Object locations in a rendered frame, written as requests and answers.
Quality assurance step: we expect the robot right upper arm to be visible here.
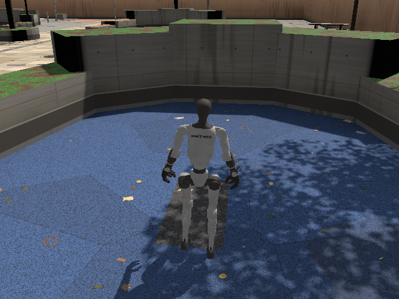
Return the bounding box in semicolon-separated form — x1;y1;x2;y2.
215;126;232;161

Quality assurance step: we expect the robot right hand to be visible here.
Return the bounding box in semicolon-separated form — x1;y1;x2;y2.
225;175;239;189

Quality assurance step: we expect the robot left hand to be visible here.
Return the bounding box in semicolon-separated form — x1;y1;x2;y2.
161;168;176;183

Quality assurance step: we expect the robot left upper arm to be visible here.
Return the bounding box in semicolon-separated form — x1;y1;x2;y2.
170;125;190;159

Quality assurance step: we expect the left robot forearm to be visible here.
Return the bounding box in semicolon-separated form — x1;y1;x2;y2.
164;149;176;172

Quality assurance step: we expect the right robot thigh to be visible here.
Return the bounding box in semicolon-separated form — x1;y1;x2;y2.
207;174;221;220

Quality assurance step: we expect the right robot forearm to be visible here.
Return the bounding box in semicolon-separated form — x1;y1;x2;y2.
226;152;238;177

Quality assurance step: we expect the humanoid robot head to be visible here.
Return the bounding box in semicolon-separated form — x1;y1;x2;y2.
192;98;213;129

